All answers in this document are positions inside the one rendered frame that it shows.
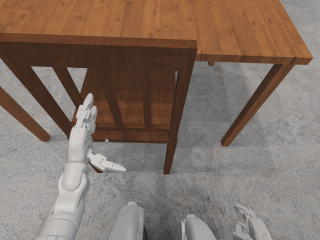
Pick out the robot right hand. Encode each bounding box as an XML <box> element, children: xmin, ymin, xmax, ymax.
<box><xmin>233</xmin><ymin>204</ymin><xmax>272</xmax><ymax>240</ymax></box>

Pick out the chair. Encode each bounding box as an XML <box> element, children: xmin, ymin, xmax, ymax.
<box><xmin>0</xmin><ymin>32</ymin><xmax>198</xmax><ymax>175</ymax></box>

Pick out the right robot thigh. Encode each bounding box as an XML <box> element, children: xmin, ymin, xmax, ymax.
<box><xmin>179</xmin><ymin>217</ymin><xmax>217</xmax><ymax>240</ymax></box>

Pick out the table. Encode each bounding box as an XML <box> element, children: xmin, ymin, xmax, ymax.
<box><xmin>0</xmin><ymin>0</ymin><xmax>313</xmax><ymax>147</ymax></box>

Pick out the robot left forearm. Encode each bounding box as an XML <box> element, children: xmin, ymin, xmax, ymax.
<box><xmin>34</xmin><ymin>161</ymin><xmax>90</xmax><ymax>240</ymax></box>

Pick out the robot left hand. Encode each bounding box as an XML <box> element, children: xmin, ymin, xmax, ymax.
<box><xmin>67</xmin><ymin>93</ymin><xmax>127</xmax><ymax>173</ymax></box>

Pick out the robot right shin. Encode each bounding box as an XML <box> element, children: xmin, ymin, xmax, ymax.
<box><xmin>186</xmin><ymin>214</ymin><xmax>196</xmax><ymax>218</ymax></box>

